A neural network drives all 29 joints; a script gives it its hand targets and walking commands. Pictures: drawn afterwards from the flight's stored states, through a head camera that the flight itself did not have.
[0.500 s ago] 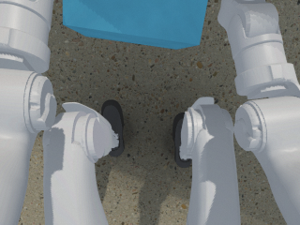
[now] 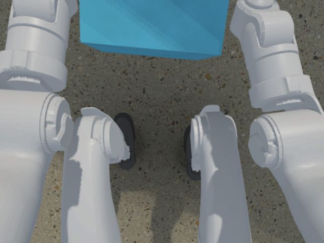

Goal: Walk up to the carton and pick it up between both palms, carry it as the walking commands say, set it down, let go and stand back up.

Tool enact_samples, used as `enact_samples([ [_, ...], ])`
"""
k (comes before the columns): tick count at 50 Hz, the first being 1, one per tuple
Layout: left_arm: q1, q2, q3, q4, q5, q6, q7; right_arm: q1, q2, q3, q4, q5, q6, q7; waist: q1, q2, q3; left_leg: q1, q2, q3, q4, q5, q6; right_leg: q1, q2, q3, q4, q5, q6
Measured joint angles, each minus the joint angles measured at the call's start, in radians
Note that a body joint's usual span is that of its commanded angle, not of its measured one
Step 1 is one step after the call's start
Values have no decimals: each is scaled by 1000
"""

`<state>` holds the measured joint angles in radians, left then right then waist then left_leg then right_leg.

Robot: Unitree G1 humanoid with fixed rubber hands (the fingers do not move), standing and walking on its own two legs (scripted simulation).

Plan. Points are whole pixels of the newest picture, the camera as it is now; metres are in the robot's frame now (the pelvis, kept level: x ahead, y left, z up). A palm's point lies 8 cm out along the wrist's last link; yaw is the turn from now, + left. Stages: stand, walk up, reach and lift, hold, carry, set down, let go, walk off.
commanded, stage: reach and lift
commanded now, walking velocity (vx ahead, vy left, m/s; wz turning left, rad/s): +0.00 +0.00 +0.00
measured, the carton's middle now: out of the picture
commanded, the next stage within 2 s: none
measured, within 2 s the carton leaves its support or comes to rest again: neither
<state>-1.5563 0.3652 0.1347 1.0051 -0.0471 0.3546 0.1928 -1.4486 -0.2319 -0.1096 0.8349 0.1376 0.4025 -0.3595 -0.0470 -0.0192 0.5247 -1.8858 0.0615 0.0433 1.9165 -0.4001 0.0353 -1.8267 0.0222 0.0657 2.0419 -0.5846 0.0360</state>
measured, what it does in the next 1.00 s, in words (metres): rises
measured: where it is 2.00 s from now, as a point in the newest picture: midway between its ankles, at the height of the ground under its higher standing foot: (161, 156)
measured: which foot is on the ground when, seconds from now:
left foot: down 0.00-1.00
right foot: down 0.00-1.00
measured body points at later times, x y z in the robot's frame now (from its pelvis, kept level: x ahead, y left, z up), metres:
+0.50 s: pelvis -0.01 +0.01 +0.05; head +0.30 -0.01 +0.36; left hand +0.58 +0.15 -0.01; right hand +0.53 -0.18 -0.02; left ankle +0.18 +0.12 -0.40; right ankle +0.13 -0.13 -0.40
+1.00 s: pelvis -0.01 +0.01 +0.11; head +0.28 -0.01 +0.44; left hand +0.55 +0.14 +0.06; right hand +0.51 -0.18 +0.05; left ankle +0.18 +0.12 -0.40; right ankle +0.13 -0.13 -0.40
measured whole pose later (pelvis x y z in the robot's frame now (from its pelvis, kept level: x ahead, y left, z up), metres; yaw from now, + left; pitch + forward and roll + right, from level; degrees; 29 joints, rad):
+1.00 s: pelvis -0.01 +0.01 +0.11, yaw -3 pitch +12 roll +1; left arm -1.32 0.28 0.21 0.83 0.03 0.44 0.18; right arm -1.25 -0.15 -0.16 0.71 0.08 0.45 -0.36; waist -0.04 -0.03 0.52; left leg -1.43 0.05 0.04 1.60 -0.37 0.02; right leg -1.39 0.04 0.08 1.69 -0.51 0.04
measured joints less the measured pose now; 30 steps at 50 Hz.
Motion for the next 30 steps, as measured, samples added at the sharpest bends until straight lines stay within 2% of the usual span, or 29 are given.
enact_samples([
  [30,135,-56,66,-135,67,77,-12,115,57,-54,-96,-45,46,0,4,-8,-1,247,-9,0,-174,14,-5,235,18,7,-197,48,6],
])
